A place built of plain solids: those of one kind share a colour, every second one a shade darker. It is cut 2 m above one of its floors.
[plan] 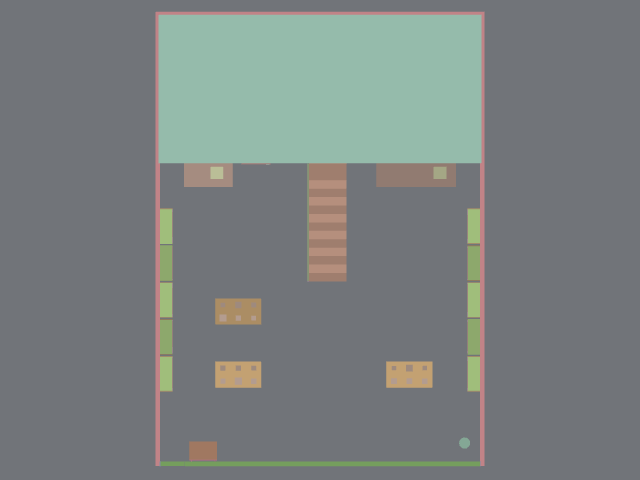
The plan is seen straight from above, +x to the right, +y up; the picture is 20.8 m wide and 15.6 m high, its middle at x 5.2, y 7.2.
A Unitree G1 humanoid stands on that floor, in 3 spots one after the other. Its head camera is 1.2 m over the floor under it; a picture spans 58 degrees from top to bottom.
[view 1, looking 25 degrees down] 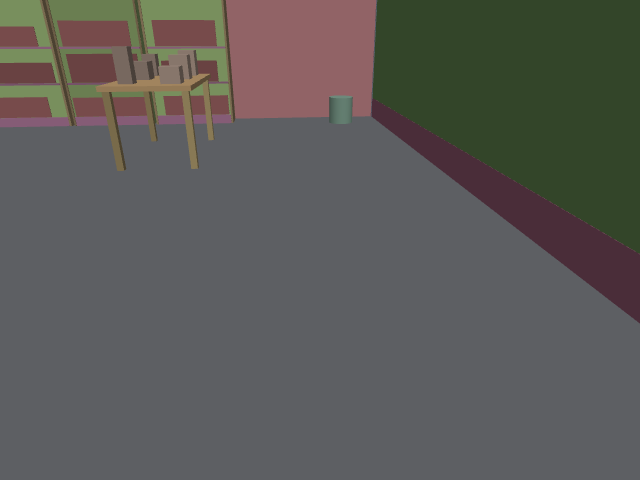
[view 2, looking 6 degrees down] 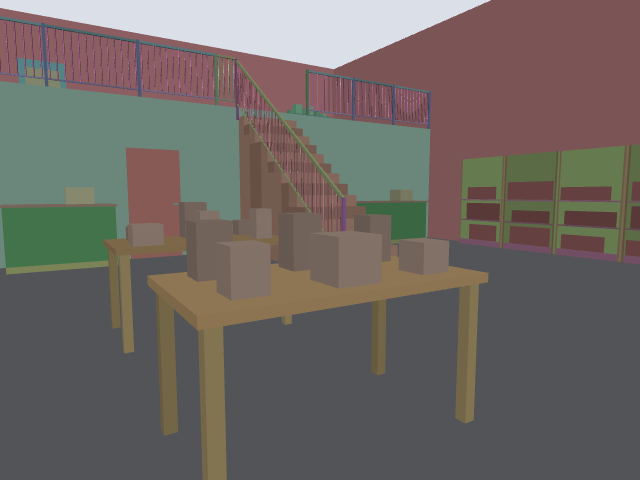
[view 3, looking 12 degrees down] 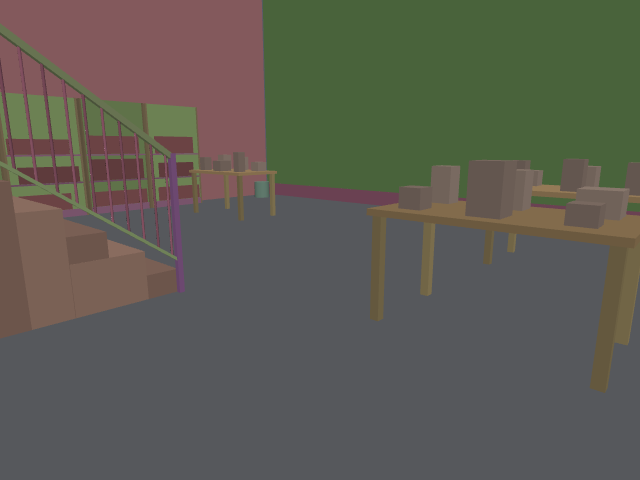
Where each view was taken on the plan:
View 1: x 3.00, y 1.65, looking -6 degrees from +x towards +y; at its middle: ground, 2.84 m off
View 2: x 1.40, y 1.00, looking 58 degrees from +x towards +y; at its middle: pot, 1.95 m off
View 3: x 1.57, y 7.68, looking -48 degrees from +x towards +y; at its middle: ground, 5.77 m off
